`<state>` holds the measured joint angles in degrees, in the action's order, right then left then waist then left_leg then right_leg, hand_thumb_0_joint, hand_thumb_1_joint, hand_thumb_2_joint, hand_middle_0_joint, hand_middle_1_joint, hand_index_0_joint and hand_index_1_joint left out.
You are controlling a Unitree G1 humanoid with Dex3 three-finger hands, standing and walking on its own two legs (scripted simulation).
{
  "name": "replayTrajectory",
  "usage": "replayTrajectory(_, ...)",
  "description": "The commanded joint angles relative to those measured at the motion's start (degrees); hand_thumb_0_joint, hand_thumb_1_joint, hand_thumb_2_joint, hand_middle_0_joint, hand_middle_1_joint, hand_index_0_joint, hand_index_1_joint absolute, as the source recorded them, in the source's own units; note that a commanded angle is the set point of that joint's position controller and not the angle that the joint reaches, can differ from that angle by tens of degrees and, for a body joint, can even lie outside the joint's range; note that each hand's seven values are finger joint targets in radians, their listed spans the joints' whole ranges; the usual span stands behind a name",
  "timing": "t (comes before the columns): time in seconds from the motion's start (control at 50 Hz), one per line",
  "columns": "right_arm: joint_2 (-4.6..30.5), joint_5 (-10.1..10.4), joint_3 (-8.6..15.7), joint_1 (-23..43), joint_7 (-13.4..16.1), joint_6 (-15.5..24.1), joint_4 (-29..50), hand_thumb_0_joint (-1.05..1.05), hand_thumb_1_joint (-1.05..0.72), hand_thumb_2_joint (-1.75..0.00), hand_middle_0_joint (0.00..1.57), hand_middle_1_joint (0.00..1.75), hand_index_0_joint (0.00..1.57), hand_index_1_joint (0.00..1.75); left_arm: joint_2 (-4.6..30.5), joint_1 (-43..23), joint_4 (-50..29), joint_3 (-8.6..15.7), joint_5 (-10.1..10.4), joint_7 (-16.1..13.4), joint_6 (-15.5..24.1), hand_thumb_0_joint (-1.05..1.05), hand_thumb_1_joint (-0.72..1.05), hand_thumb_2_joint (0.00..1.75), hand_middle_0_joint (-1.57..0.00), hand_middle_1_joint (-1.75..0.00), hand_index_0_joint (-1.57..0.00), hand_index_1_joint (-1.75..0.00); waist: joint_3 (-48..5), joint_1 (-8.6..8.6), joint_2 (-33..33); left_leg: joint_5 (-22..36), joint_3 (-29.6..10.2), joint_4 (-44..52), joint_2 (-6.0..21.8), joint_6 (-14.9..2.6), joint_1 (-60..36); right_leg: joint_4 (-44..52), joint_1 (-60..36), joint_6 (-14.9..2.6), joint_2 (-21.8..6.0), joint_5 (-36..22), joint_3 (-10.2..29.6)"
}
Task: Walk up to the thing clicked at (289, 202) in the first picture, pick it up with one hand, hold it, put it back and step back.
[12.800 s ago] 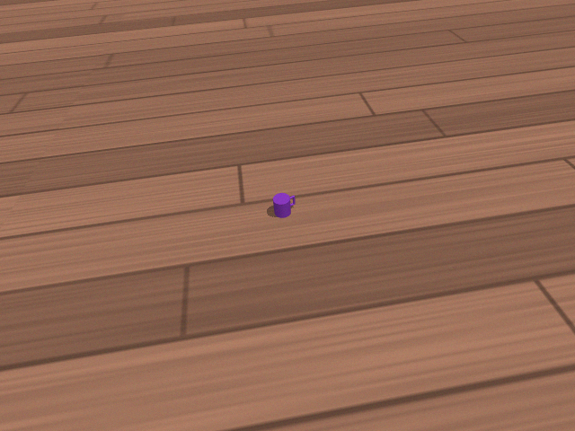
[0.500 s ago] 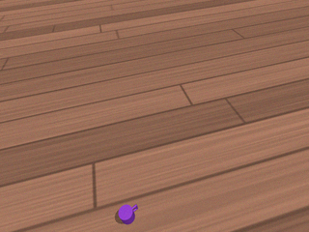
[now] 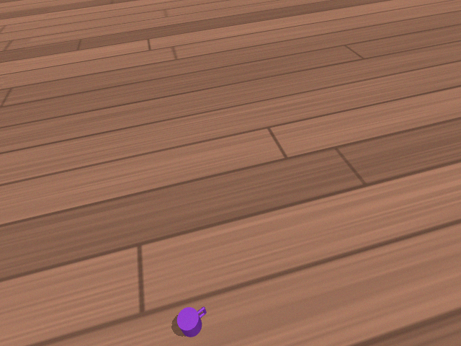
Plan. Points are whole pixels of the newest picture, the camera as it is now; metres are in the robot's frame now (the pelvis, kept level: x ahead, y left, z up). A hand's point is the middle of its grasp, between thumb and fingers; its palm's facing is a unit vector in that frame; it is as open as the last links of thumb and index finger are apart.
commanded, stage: walk up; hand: left
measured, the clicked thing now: (193, 319) +0.41 +0.25 -0.74
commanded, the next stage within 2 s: stand in 0.04 s
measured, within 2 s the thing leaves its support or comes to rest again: neither
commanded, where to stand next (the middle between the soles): +0.02 +0.01 m, yaw +1 degrees
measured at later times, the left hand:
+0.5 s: hand out of the picture +0.09 +0.26 -0.15, palm faces -0.01 -0.93 -0.35, open 7.4 cm
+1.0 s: hand out of the picture +0.08 +0.26 -0.16, palm faces +0.00 -0.93 -0.36, open 7.4 cm
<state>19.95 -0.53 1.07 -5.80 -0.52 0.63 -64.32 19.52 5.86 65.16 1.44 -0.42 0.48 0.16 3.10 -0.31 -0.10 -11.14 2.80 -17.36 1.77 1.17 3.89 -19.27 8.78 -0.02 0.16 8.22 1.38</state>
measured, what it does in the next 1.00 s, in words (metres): stands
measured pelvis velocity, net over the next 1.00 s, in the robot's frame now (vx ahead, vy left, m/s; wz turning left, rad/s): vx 0.02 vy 0.00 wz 0.02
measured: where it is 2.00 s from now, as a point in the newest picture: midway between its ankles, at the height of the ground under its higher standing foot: outside the picture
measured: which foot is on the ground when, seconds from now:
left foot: down 0.00-1.00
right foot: down 0.00-1.00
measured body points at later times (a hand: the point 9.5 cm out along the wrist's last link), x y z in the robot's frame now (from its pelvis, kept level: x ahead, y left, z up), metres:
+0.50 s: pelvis +0.01 +0.00 +0.00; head +0.02 +0.00 +0.45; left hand +0.09 +0.31 -0.13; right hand +0.08 -0.30 -0.13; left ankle -0.02 +0.13 -0.75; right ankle +0.03 -0.12 -0.75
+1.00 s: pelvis +0.02 +0.00 +0.00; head +0.03 +0.00 +0.45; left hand +0.08 +0.31 -0.13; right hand +0.10 -0.30 -0.13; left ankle -0.02 +0.13 -0.75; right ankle +0.03 -0.12 -0.75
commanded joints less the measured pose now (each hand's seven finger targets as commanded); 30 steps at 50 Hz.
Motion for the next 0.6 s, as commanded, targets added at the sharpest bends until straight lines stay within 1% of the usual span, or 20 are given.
replayTrajectory(0.0,12.2,0.2,2.1,1.9,0.9,1.0,3.7,0.00,-0.90,-0.90,0.20,0.30,0.20,0.30,11.9,-2.6,-3.5,2.0,0.0,-0.6,1.1,0.00,0.90,0.90,-0.20,-0.30,-0.20,-0.30,-4.1,0.34,0.2,5.0,-5.2,3.1,6.4,-2.43,-0.3,2.4,-1.1,-1.30,-6.6,-7.9,5.6)
replayTrajectory(0.02,11.8,-0.3,1.7,1.0,0.8,0.7,3.4,0.00,-0.90,-0.90,0.20,0.30,0.20,0.30,12.5,-2.0,-3.8,1.3,-0.4,-0.7,1.4,0.00,0.90,0.90,-0.20,-0.30,-0.20,-0.30,-4.9,0.65,0.0,1.6,-5.0,3.3,6.2,-2.19,0.3,3.7,-1.5,-1.24,-7.2,-4.7,5.6)
replayTrajectory(0.04,11.7,-0.3,1.8,0.9,0.9,0.7,3.4,0.00,-0.90,-0.90,0.20,0.30,0.20,0.30,13.0,-2.3,-3.9,1.5,-0.4,-0.8,1.5,0.00,0.90,0.90,-0.20,-0.30,-0.20,-0.30,-4.0,0.77,-0.6,0.3,-5.1,3.4,6.1,-2.21,0.7,3.9,-0.9,-1.45,-7.3,-3.0,6.2)
replayTrajectory(0.06,11.8,-0.3,1.8,1.2,0.8,0.7,3.4,0.00,-0.90,-0.90,0.20,0.30,0.20,0.30,12.9,-2.5,-3.9,1.3,-0.4,-0.7,1.6,0.00,0.90,0.90,-0.20,-0.30,-0.20,-0.30,-3.5,0.73,-0.1,0.2,-5.2,3.4,6.0,-2.17,0.7,4.1,-0.3,-1.39,-7.2,-2.1,6.2)
replayTrajectory(0.12,12.0,-0.3,1.7,1.0,0.7,0.9,3.4,0.00,-0.90,-0.90,0.20,0.30,0.20,0.30,12.9,-2.1,-4.1,1.1,-0.3,-0.8,1.8,0.00,0.90,0.90,-0.20,-0.30,-0.20,-0.30,-3.0,0.51,-0.2,0.9,-5.5,3.6,6.1,-2.26,1.4,3.9,-0.8,-1.26,-7.1,-3.4,5.9)
replayTrajectory(0.16,12.3,-0.3,1.7,1.1,0.7,1.0,3.5,0.00,-0.90,-0.90,0.20,0.30,0.20,0.30,12.8,-2.1,-4.2,1.0,-0.3,-0.9,1.9,0.00,0.90,0.90,-0.20,-0.30,-0.20,-0.30,-4.1,0.57,0.1,3.0,-5.6,3.2,6.3,-2.32,0.7,3.4,-1.8,-1.34,-7.4,-6.5,5.8)
replayTrajectory(0.22,12.0,-0.2,1.6,0.8,0.7,1.0,3.5,0.00,-0.90,-0.90,0.20,0.30,0.20,0.30,13.1,-2.0,-4.3,1.0,-0.1,-0.9,1.9,0.00,0.90,0.90,-0.20,-0.30,-0.20,-0.30,-3.8,0.58,0.0,4.0,-5.6,3.5,6.3,-2.09,0.6,2.9,-1.7,-1.32,-7.1,-7.1,5.3)
replayTrajectory(0.24,12.3,-0.2,1.6,0.6,0.7,1.0,3.5,0.00,-0.90,-0.90,0.20,0.30,0.20,0.30,12.9,-1.9,-4.4,1.0,-0.1,-0.9,2.0,0.00,0.90,0.90,-0.20,-0.30,-0.20,-0.30,-4.3,0.47,0.0,4.6,-5.5,3.2,6.4,-2.30,0.6,2.8,-2.4,-1.43,-7.4,-8.1,5.5)
replayTrajectory(0.3,12.2,-0.1,1.6,0.7,0.7,1.0,3.5,0.00,-0.90,-0.90,0.20,0.30,0.20,0.30,13.1,-1.3,-4.4,0.9,-0.1,-0.9,2.0,0.00,0.90,0.90,-0.20,-0.30,-0.20,-0.30,-4.8,0.43,-0.3,6.2,-5.6,3.2,6.3,-2.02,-0.3,2.6,-2.4,-1.27,-7.1,-8.6,4.9)
replayTrajectory(0.36,12.4,-0.1,1.5,0.2,0.8,1.0,3.3,0.00,-0.90,-0.90,0.20,0.30,0.20,0.30,13.3,-1.4,-4.4,0.8,-0.1,-0.9,1.9,0.00,0.90,0.90,-0.20,-0.30,-0.20,-0.30,-4.7,0.54,0.0,6.3,-5.5,3.0,6.4,-1.97,-0.3,2.5,-2.8,-1.36,-7.3,-9.7,5.1)
replayTrajectory(0.38,12.5,-0.2,1.6,0.4,0.8,1.1,3.6,0.00,-0.90,-0.90,0.20,0.30,0.20,0.30,13.1,-1.6,-4.6,0.8,-0.1,-0.9,2.0,0.00,0.90,0.90,-0.20,-0.30,-0.20,-0.30,-5.5,0.73,0.6,7.6,-5.3,2.6,6.4,-1.93,-0.6,2.1,-3.1,-1.43,-7.6,-11.0,5.0)
replayTrajectory(0.4,12.3,-0.2,1.4,0.2,0.9,1.0,3.5,0.00,-0.90,-0.90,0.20,0.30,0.20,0.30,13.3,-1.9,-4.6,0.8,0.1,-1.0,1.9,0.00,0.90,0.90,-0.20,-0.30,-0.20,-0.30,-5.0,0.68,0.4,7.5,-5.4,2.8,6.4,-1.83,0.0,2.0,-3.3,-1.46,-7.5,-10.8,5.1)
replayTrajectory(0.48,12.3,-0.2,1.4,0.4,0.9,1.0,3.4,0.00,-0.90,-0.90,0.20,0.30,0.20,0.30,13.0,-1.4,-4.6,0.6,-0.1,-1.0,1.8,0.00,0.90,0.90,-0.20,-0.30,-0.20,-0.30,-4.6,0.43,0.1,8.5,-5.4,2.6,6.4,-1.86,0.2,2.2,-3.2,-1.30,-7.4,-12.0,4.8)
replayTrajectory(0.5,12.1,-0.1,1.3,0.0,1.0,1.0,3.4,0.00,-0.90,-0.90,0.20,0.30,0.20,0.30,13.4,-1.5,-4.6,0.8,0.0,-1.1,1.8,0.00,0.90,0.90,-0.20,-0.30,-0.20,-0.30,-4.4,0.60,0.1,8.3,-5.5,2.9,6.4,-1.68,0.3,2.0,-3.3,-1.46,-7.4,-11.1,4.7)
replayTrajectory(0.52,12.6,-0.1,1.5,0.3,1.0,1.0,3.4,0.00,-0.90,-0.90,0.20,0.30,0.20,0.30,13.2,-1.2,-4.5,0.7,0.0,-1.1,1.8,0.00,0.90,0.90,-0.20,-0.30,-0.20,-0.30,-5.2,0.54,0.7,8.8,-5.5,2.6,6.6,-1.79,-0.8,1.9,-3.1,-1.46,-7.4,-11.3,4.6)
replayTrajectory(0.54,12.3,-0.2,1.4,0.1,1.0,1.0,3.5,0.00,-0.90,-0.90,0.20,0.30,0.20,0.30,13.3,-1.6,-4.6,0.7,0.0,-1.1,1.8,0.00,0.90,0.90,-0.20,-0.30,-0.20,-0.30,-5.0,0.67,0.4,9.0,-5.4,2.6,6.6,-1.80,-0.2,1.8,-3.3,-1.49,-7.5,-11.8,4.7)
replayTrajectory(0.56,12.6,-0.2,1.4,0.3,1.0,0.9,3.3,0.00,-0.90,-0.90,0.20,0.30,0.20,0.30,13.2,-1.4,-4.6,0.6,0.0,-1.1,1.7,0.00,0.90,0.90,-0.20,-0.30,-0.20,-0.30,-4.6,0.44,0.6,8.6,-5.5,2.5,6.6,-1.80,-0.3,2.0,-2.9,-1.36,-7.3,-11.3,4.6)
replayTrajectory(0.58,12.3,-0.2,1.4,0.2,1.0,1.0,3.4,0.00,-0.90,-0.90,0.20,0.30,0.20,0.30,13.2,-1.7,-4.5,0.7,0.0,-1.1,1.7,0.00,0.90,0.90,-0.20,-0.30,-0.20,-0.30,-4.3,0.60,0.3,7.9,-5.5,2.6,6.5,-1.76,0.4,2.1,-3.3,-1.39,-7.5,-10.8,4.7)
